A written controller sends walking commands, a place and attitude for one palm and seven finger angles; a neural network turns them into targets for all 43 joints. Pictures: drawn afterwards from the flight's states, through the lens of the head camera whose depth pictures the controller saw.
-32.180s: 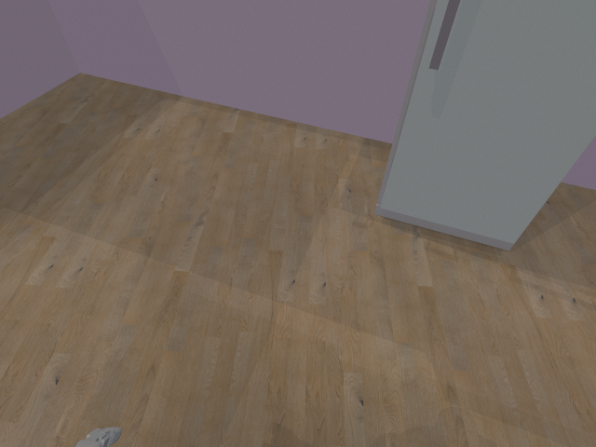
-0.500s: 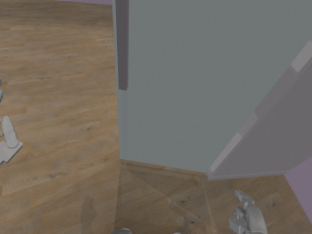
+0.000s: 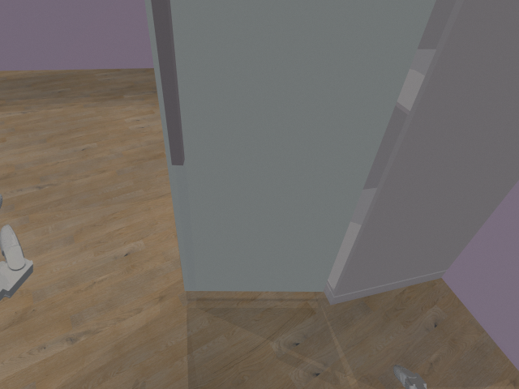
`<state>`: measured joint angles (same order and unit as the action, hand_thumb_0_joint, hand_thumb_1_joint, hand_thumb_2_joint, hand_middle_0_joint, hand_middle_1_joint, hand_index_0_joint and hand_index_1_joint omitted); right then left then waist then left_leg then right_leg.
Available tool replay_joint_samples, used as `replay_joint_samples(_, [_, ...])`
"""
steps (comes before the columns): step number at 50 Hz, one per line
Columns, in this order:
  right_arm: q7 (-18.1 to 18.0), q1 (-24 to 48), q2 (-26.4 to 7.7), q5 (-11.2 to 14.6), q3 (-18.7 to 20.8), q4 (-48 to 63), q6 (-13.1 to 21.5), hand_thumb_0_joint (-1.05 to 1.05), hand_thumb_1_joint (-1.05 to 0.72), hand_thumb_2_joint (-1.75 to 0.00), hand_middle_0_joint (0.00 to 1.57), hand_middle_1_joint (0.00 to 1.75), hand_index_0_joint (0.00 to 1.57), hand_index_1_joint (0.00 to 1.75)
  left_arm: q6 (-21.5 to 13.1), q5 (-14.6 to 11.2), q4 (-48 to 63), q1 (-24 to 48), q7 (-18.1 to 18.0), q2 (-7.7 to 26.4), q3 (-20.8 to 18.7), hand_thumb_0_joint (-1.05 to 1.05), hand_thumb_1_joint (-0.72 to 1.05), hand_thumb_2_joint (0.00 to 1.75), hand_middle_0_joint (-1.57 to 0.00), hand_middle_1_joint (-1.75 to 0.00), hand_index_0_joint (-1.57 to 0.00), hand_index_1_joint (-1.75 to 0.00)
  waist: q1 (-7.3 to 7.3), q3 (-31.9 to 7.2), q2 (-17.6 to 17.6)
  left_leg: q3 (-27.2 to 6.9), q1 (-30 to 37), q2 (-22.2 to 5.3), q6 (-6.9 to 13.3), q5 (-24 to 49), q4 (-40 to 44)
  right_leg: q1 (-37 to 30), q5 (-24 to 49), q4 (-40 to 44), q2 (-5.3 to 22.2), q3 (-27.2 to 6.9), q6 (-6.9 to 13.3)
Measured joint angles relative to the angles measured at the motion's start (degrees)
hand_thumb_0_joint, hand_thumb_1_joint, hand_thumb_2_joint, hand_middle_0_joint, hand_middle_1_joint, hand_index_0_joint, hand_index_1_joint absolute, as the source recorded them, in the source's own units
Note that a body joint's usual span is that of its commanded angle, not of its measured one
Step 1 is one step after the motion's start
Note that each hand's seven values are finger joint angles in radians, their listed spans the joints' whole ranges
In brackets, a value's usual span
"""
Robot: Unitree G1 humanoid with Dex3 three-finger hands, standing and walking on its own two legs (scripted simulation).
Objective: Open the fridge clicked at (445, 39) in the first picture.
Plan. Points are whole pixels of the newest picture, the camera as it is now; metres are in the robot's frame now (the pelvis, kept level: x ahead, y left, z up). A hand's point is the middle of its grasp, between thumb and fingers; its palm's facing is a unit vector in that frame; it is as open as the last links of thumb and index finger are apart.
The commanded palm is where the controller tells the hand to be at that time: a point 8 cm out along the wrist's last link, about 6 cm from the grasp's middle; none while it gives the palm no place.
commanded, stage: stop stepping back and stand still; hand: left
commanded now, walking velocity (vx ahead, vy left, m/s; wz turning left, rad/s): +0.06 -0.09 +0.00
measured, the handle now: (170, 64) +0.65 +0.23 +0.24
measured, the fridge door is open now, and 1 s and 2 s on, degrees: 76 76 76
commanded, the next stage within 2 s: let the arm hang, fingers relaxed in 1.46 s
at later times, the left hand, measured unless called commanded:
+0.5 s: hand out of the picture +0.18 +0.30 +0.17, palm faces +0.51 -0.77 -0.39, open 7.4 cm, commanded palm +0.11 +0.33 +0.20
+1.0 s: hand out of the picture +0.15 +0.31 +0.17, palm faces +0.45 -0.79 -0.41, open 7.4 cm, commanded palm +0.09 +0.35 +0.20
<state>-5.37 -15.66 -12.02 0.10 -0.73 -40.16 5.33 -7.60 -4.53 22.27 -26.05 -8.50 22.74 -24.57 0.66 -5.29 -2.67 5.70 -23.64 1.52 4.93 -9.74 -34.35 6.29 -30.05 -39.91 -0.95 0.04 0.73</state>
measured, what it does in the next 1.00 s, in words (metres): steps on the spot: right foot, then left foot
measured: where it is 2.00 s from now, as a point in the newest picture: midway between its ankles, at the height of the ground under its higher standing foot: outside the picture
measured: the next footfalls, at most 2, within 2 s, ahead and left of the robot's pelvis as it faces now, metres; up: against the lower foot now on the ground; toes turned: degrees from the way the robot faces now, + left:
right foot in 0.10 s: +0.00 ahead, -0.09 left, +0.00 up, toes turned +1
left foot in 0.38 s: +0.01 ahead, +0.16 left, +0.00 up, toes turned +7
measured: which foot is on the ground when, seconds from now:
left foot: down 0.00-0.10, up 0.12-0.36, down 0.38-1.00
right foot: up 0.00-0.08, down 0.10-1.00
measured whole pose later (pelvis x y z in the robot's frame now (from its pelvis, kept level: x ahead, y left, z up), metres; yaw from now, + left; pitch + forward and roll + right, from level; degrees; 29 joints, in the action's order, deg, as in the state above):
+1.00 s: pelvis -0.04 +0.04 +0.02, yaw +3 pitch +0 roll -1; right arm -4.2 -11.8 -11.4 0.1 -0.5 -34.8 6.9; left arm -11.9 -2.4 27.2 -30.3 -8.5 22.6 -22.3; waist -0.1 0.7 -1.5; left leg 3.6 -15.1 -2.3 0.5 -14.2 -29.6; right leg 11.0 -15.2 -26.5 0.9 2.0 -1.1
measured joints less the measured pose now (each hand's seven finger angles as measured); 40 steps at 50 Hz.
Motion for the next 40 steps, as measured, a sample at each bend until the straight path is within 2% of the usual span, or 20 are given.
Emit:
replay_joint_samples(2, [0.1, 0.25, 0.37, -0.39, -0.05, 0.64, 0.84, 0.01, -0.9, -0.9, 0.2, 0.3, 0.2, 0.3, 1.32, 0.32, -1.44, 1.99, -0.14, -0.7, 0.88, 0.01, 0.89, 0.9, -0.21, -0.3, -0.21, -0.3, 0.89, 1.32, 0.36, -0.68, 1.27, 0.01, -1.01, 2.16, 3.47, 2.94, -0.47, -1.54, -1.28, 0.67, 1.0])
replay_joint_samples(4, [0.58, 0.26, 0.97, -0.7, -0.34, 1.85, 1.46, 0.01, -0.9, -0.9, 0.2, 0.3, 0.2, 0.3, 1.42, 0.61, 0.04, 1.58, 0.02, -0.2, 1.48, 0.02, 0.89, 0.9, -0.21, -0.3, -0.21, -0.3, 1.58, 2.65, 0.16, -1.31, 1.6, 0.07, -1.91, 1.61, 5.69, 3.74, 0.02, 3.62, -2.19, 2.18, 1.49])
replay_joint_samples(5, [0.93, 0.19, 1.21, -0.73, -0.41, 2.83, 1.57, 0.01, -0.9, -0.9, 0.2, 0.3, 0.2, 0.3, 1.03, 0.88, 1.75, 0.4, 0.19, 0.41, 1.58, 0.02, 0.89, 0.9, -0.21, -0.3, -0.21, -0.3, 1.86, 3.19, -0.2, -1.41, 0.7, 0.28, -2.59, -1.04, 4.91, 3.76, 1.0, 6.9, -2.25, 2.42, 1.97])
replay_joint_samples(7, [1.71, 0.05, 1.25, -0.65, -0.05, 3.49, 1.14, 0.01, -0.9, -0.9, 0.2, 0.3, 0.2, 0.3, -0.3, 1.4, 5.85, -3.19, 0.74, 1.19, 2.02, 0.02, 0.89, 0.9, -0.21, -0.3, -0.21, -0.3, 1.7, 3.85, -0.36, -2.6, -3.78, 0.63, -4.4, -8.67, -5.97, 4.72, 8.95, 8.6, -2.14, 3.07, 3.24])
replay_joint_samples(9, [2.18, -0.44, 1.15, -0.62, 0.33, 2.31, 0.28, 0.01, -0.9, -0.9, 0.2, 0.3, 0.2, 0.3, -1.83, 1.6, 9.6, -7.25, 1.06, 1.31, 2.04, 0.02, 0.89, 0.9, -0.21, -0.3, -0.21, -0.3, 0.08, 3.0, -1.35, -3.64, -7.96, 1.27, -5.41, -9.82, -21.03, 5.36, 12.89, 9.69, -1.67, 2.15, 3.89])
replay_joint_samples(11, [2.1, -1.55, 1.04, -0.73, 0.61, 1.29, -0.16, 0.01, -0.9, -0.9, 0.21, 0.3, 0.2, 0.3, -3.96, 1.97, 10.42, -9.75, 0.99, 1.31, 1.32, 0.02, 0.89, 0.9, -0.22, -0.3, -0.21, -0.3, -0.98, 1.3, -1.97, -3.72, -8.95, 0.36, -5.5, -8.78, -27.06, 5.28, 13.44, 11.92, -1.18, 1.44, 3.52])
replay_joint_samples(13, [1.52, -2.7, 0.68, -0.67, 0.94, 0.95, -0.09, 0.01, -0.9, -0.9, 0.21, 0.3, 0.2, 0.3, -5.12, 2.34, 8.38, -9.04, 0.57, 1.47, 0.52, 0.01, 0.89, 0.9, -0.22, -0.3, -0.21, -0.3, -1.46, 0.13, -1.92, -3.34, -7.07, -1.56, -5.15, -8.43, -23.86, 5.21, 13.87, 13.71, -0.45, 1.79, 2.97])
replay_joint_samples(16, [0.32, -3.3, -0.63, -0.63, 1.58, 0.47, 0.97, 0.01, -0.9, -0.9, 0.2, 0.3, 0.2, 0.3, -5.25, 2.92, 2.63, -3.92, -0.68, 0.96, 0.23, 0.01, 0.89, 0.9, -0.22, -0.3, -0.22, -0.3, -1.84, 0.27, -0.63, -2.65, -0.55, -3.91, -4.03, -9.64, -10.72, 5.51, 13.56, 13.05, 0.69, 3.07, 1.92])
replay_joint_samples(19, [-0.34, -2.52, -2.6, -0.66, 2.14, 0.83, 2.3, 0.01, -0.9, -0.9, 0.2, 0.3, 0.2, 0.3, -4.1, 2.5, -0.23, -0.35, -1.7, -1.07, 0.7, 0.01, 0.89, 0.9, -0.22, -0.3, -0.21, -0.3, -1.78, 1.4, 2.06, -3.14, 7.31, -5.03, -3.07, -7.46, 2.89, 6.9, 10.53, 8.14, 1.09, 4.17, 0.44])
replay_joint_samples(21, [-0.18, -0.24, -1.89, -0.33, 2.24, 0.8, 2.24, 0.01, -0.9, -0.9, 0.2, 0.3, 0.2, 0.3, -3.25, 2.33, -0.46, 0.73, -1.94, -1.61, 0.77, 0.01, 0.89, 0.9, -0.21, -0.3, -0.21, -0.3, -1.74, 3.3, 1.05, -2.31, 7.57, -3.81, -4.63, -7.11, 1.5, 8.09, 9.27, 3.79, 2.46, 2.61, -0.58])
replay_joint_samples(23, [0.31, 1.47, -0.47, -0.35, 1.68, 1.33, 2.72, 0.01, -0.9, -0.9, 0.2, 0.3, 0.2, 0.3, -2.96, 2.3, 0.49, 0.4, -1.58, -1.37, 0.94, 0.01, 0.89, 0.9, -0.21, -0.3, -0.21, -0.3, -1.48, 4.32, 0.25, -1.63, 8.04, -3.34, -5.31, -7.85, 0.66, 8.37, 8.52, 2.38, 2.75, 1.33, -1.18])
replay_joint_samples(26, [1.28, 2.91, 1.48, -0.23, 0.33, 2.62, 3.66, 0.01, -0.9, -0.9, 0.2, 0.3, 0.2, 0.3, -3.31, 2.76, 3.16, -0.53, -0.71, -0.65, 1.72, 0.02, 0.89, 0.9, -0.21, -0.3, -0.21, -0.3, -0.52, 5.18, 0.96, -2.61, 7.83, -4.04, -5.64, -8.48, -0.06, 6.53, 8.58, 5.63, 1.87, 2.33, -0.52])
replay_joint_samples(30, [2.75, 4.38, 3.06, -0.05, -0.73, 4.04, 3.44, 0.01, -0.9, -0.9, 0.2, 0.3, 0.2, 0.3, -5.37, 2.65, 6.99, -3.33, -0.02, 1.09, 1.21, 0.02, 0.89, 0.9, -0.21, -0.3, -0.21, -0.3, -0.18, 5.68, 1.54, -3.19, 6.79, -5.0, -5.8, -8.42, -0.5, 6.24, 10.19, 8.0, 0.84, 2.85, -0.13])
replay_joint_samples(34, [2.77, 4.94, 2.98, -0.05, -0.81, 4.67, 2.09, 0.01, -0.9, -0.9, 0.21, 0.3, 0.2, 0.3, -6.39, 2.21, 7.22, -5.7, 0.21, 2.15, -0.13, 0.01, 0.89, 0.9, -0.22, -0.3, -0.21, -0.3, -0.55, 5.53, 1.01, -2.29, 8.08, -4.3, -5.66, -8.02, 1.89, 5.94, 10.47, 8.89, 1.53, 2.04, -0.76])
replay_joint_samples(40, [1.9, 4.97, 1.41, 0.2, -0.2, 5.2, 1.16, 0.01, -0.9, -0.9, 0.21, 0.3, 0.2, 0.3, -4.86, 1.84, 3.51, -4.67, 0.15, 1.72, -0.4, 0.01, 0.89, 0.9, -0.22, -0.3, -0.21, -0.3, -1.25, 5.75, 1.74, -1.75, 8.81, -3.98, -4.9, -6.99, 3.31, 4.95, 12.06, 11.15, 1.8, 1.56, -1.6])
